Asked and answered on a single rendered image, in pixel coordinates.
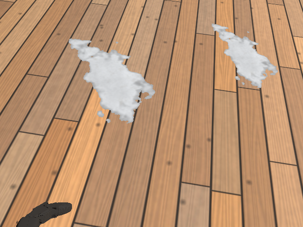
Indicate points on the robot left hand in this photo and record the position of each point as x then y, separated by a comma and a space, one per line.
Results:
44, 212

